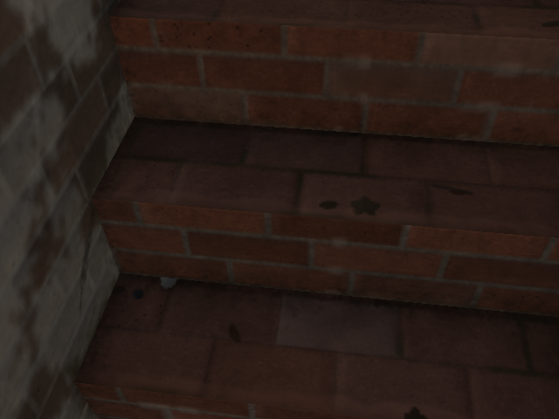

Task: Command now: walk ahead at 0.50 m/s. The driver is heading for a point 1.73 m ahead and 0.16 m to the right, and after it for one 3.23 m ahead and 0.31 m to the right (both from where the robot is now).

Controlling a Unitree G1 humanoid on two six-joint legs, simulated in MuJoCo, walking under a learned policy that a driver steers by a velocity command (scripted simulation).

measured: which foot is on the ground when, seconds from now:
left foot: down 0.00-1.00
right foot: down 0.00-1.00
